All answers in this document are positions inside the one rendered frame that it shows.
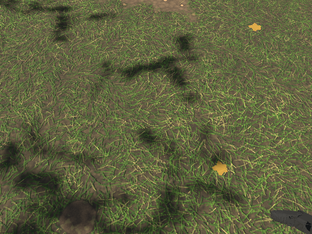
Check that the robot right hand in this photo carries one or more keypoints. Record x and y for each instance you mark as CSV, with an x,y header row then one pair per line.
x,y
298,219

